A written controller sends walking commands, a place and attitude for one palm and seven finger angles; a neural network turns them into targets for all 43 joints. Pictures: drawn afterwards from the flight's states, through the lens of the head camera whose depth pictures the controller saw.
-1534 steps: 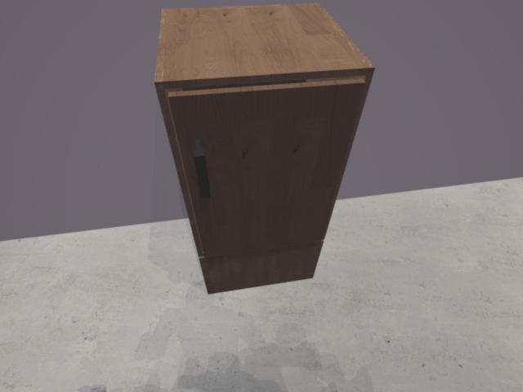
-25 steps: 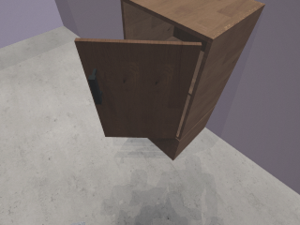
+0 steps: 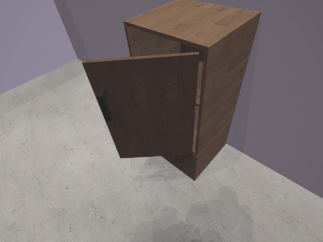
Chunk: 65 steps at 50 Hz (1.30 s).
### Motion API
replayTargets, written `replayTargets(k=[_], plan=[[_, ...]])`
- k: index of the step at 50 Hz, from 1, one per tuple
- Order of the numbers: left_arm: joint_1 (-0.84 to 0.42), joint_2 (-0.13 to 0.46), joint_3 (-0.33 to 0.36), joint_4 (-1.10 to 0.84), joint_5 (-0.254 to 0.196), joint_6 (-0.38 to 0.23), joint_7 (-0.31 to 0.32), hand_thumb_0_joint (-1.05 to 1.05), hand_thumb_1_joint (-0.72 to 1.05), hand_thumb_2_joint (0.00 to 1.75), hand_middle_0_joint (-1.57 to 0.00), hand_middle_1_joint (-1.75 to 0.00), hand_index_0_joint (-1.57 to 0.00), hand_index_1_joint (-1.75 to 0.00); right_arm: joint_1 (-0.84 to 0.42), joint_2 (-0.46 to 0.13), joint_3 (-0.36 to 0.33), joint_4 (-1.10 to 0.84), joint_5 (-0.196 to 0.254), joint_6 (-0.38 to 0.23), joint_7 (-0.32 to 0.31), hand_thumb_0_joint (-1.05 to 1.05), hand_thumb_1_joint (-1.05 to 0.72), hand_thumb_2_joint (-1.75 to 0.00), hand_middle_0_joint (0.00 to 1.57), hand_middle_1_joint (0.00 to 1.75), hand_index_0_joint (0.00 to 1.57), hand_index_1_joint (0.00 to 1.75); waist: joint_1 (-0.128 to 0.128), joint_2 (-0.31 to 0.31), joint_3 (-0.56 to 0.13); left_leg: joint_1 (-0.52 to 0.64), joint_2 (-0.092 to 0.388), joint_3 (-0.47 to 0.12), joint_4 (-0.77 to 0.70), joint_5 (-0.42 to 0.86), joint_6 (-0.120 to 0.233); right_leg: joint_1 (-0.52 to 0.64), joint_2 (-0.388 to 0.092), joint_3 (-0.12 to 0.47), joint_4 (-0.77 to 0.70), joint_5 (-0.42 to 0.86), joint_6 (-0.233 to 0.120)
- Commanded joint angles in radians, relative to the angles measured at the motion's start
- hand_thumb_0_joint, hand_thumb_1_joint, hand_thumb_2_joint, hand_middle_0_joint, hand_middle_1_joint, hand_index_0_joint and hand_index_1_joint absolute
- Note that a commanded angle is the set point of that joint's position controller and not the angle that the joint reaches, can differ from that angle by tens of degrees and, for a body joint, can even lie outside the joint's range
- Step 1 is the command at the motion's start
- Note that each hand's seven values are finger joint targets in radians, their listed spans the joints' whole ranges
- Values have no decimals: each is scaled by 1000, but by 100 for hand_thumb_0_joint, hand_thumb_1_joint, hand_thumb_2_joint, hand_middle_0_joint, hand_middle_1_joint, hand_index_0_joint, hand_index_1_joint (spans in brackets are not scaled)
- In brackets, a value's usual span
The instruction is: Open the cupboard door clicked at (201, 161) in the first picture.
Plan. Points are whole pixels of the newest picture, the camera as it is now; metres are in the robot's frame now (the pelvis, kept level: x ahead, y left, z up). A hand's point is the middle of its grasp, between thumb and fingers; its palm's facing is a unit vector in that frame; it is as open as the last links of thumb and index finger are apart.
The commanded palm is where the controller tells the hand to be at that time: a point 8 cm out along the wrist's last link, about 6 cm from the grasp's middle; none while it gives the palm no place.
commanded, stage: come to a stop and stand still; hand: left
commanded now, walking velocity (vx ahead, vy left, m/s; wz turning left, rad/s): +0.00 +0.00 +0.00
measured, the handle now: (106, 104) +0.61 +0.26 -0.02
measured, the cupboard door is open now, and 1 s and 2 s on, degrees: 44 44 44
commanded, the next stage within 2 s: look again from close up in 1.02 s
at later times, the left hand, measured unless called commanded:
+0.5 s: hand out of the picture +0.00 +0.14 -0.16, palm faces +0.02 -0.98 -0.20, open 7.3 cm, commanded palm none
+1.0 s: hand out of the picture +0.03 +0.14 -0.16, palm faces +0.04 -0.98 -0.21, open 7.4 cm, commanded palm none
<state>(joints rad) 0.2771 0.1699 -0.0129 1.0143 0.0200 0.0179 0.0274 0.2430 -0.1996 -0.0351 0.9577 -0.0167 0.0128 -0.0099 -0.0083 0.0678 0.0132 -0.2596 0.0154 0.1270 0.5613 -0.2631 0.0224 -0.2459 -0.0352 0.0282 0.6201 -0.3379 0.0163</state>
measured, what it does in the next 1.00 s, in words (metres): shifts its weight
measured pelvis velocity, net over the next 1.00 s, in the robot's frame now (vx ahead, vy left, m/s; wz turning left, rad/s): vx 0.04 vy -0.03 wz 0.01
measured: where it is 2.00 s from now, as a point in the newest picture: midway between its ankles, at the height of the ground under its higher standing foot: outside the picture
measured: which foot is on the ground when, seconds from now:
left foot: down 0.00-1.00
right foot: down 0.00-1.00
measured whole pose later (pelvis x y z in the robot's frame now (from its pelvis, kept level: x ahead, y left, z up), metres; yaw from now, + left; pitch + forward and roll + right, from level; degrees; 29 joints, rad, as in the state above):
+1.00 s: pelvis +0.04 -0.03 +0.01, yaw +1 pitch +0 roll +1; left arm 0.28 0.14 0.00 1.12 0.02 -0.02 0.03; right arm 0.24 -0.16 -0.01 1.12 -0.01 -0.02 -0.03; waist 0.01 0.01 0.03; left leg -0.18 0.05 0.10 0.44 -0.25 -0.03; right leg -0.15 0.01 0.00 0.49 -0.32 -0.03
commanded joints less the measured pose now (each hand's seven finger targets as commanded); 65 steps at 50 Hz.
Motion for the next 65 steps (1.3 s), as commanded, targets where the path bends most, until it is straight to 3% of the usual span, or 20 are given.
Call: replayTargets(k=[1, 7, 16, 21, 42, 52, 65], plan=[[-2, 142, 30, -65, 0, -21, 7, 0, 90, 90, -20, -30, -20, -30, 68, -69, -4, -17, -5, -10, 1, 0, -90, -90, 20, 30, 20, 30, -19, -147, 119, 19, 58, -120, -144, -154, 9, -209, -52, 109, -256, -240, -63], [35, 120, 32, -39, -4, -29, 4, 0, 90, 90, -20, -30, -20, -30, 108, -58, 7, 28, -5, -20, -1, 0, -90, -90, 20, 30, 20, 30, -10, -93, 101, 1, 68, -129, -176, -135, 7, -165, -49, 99, -259, -195, -64], [62, 86, 27, 26, -9, -42, 4, 0, 90, 90, -20, -30, -20, -30, 151, -27, 22, 105, 1, -34, -10, 0, -90, -90, 20, 30, 20, 30, -1, -91, 74, 21, 79, -124, -179, -23, -1, -78, -54, 77, -258, -44, -67], [73, 69, 25, 57, -10, -46, 7, 0, 90, 90, -20, -30, -20, -30, 156, -20, 24, 135, 3, -41, -15, 0, -90, -90, 20, 30, 20, 30, 2, -56, 59, 45, 91, -123, -181, 54, -1, -47, -49, 66, -235, 68, -66], [78, 75, 30, 82, -4, -53, 12, 0, 90, 90, -20, -30, -20, -30, 80, -32, 16, 147, 4, -43, -22, 0, -90, -90, 20, 30, 20, 30, 5, -94, 41, 129, 100, -96, -161, 202, -7, 3, -61, 54, -218, 327, -57], [70, 88, 34, 75, -5, -53, 12, 0, 90, 90, -20, -30, -20, -30, 62, -41, 17, 147, 3, -43, -25, 0, -90, -90, 20, 30, 20, 30, 7, -72, 29, 147, 103, -93, -163, 234, -10, 29, -60, 56, -223, 370, -59], [71, 90, 37, 74, -7, -55, 15, 0, 90, 90, -20, -30, -20, -30, 66, -39, 17, 158, 3, -39, -28, 0, -90, -90, 20, 30, 20, 30, 8, -93, 17, 156, 103, -82, -163, 236, -18, 61, -65, 55, -228, 445, -60]])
